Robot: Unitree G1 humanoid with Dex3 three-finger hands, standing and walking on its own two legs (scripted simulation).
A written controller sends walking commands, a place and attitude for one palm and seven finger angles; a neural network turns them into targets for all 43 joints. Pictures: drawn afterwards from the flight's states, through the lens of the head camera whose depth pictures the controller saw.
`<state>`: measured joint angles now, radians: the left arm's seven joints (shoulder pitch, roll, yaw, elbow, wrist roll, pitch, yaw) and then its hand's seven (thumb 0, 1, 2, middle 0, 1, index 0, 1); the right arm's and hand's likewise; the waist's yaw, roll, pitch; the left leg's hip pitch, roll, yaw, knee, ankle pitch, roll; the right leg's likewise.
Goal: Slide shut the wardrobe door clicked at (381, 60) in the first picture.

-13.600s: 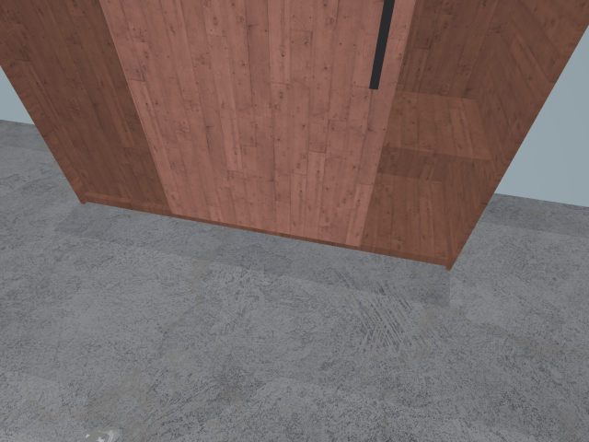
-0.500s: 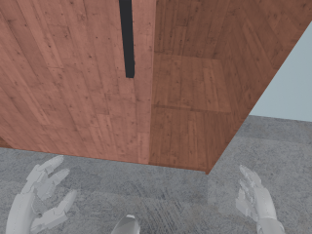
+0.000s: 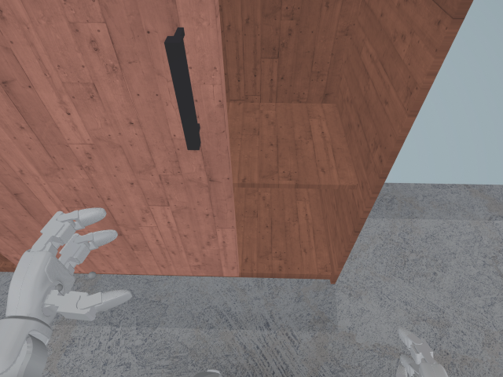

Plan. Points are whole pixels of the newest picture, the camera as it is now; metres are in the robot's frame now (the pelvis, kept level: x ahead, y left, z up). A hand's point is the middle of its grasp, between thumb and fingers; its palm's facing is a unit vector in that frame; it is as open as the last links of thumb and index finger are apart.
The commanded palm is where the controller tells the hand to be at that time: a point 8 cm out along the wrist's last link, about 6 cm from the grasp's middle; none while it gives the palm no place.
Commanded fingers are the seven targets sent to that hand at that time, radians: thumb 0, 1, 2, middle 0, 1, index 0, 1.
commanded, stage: raise the hand with hooked fingers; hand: left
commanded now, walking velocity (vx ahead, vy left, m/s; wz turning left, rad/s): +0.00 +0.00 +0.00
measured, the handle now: (187, 93) +0.56 +0.17 +0.17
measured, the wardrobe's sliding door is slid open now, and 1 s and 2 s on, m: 0.38 0.38 0.38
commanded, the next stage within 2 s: move the hooked fingers beside the handle in 1.08 s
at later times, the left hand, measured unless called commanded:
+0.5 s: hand (41, 207) +0.27 +0.29 +0.18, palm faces +0.12 -0.99 -0.05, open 14.0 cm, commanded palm +0.24 +0.33 +0.18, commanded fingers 0.00 -0.50 0.30 -0.30 -1.20 -0.30 -1.20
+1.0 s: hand (54, 189) +0.29 +0.27 +0.19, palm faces +0.12 -0.99 -0.03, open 14.0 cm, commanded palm +0.25 +0.32 +0.19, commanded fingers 0.00 -0.50 0.30 -0.30 -1.20 -0.30 -1.20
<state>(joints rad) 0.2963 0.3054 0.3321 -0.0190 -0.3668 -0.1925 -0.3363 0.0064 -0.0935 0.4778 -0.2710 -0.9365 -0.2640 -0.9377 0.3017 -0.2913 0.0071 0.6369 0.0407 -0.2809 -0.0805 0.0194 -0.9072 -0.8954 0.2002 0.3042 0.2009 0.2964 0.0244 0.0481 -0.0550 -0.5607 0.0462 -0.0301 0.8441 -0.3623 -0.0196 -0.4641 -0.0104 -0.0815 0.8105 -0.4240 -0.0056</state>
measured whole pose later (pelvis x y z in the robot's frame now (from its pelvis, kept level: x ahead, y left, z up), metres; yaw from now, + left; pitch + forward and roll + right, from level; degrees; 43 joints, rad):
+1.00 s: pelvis +0.01 +0.00 +0.03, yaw +0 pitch -2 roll -1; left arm -0.07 0.40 0.46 0.14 -0.33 0.08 -0.39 -0.01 -0.51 0.30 -0.30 -1.20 -0.30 -1.20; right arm 0.24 -0.27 0.07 0.63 0.06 -0.25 -0.11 0.02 -0.91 -0.90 0.20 0.30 0.20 0.30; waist 0.05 0.04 -0.01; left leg -0.26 0.04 -0.01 0.54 -0.25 -0.02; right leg -0.16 -0.01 -0.07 0.50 -0.30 -0.01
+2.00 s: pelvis +0.02 +0.01 +0.03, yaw -1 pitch +1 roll -1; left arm -0.37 0.40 0.37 0.45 -0.25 0.05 -0.31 -0.01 -0.51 0.30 -0.30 -1.20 -0.30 -1.20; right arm 0.27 -0.26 0.05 0.65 0.06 -0.20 -0.11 0.02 -0.91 -0.90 0.20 0.30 0.20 0.30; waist 0.01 0.03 -0.03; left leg -0.32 0.03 0.01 0.56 -0.26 -0.01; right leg -0.24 -0.02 -0.05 0.52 -0.30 0.01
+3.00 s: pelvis +0.02 +0.01 +0.02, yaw -4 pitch +7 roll -1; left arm -0.70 0.52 0.43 0.94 -0.17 -0.15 -0.29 -0.01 -0.50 0.30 -0.30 -1.20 -0.30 -1.20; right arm 0.41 -0.28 0.02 0.67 0.04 -0.04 -0.06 0.01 -0.91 -0.89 0.20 0.30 0.20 0.30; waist -0.08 0.03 -0.07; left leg -0.47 0.06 0.04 0.64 -0.30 0.00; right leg -0.39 0.00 -0.01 0.59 -0.32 0.01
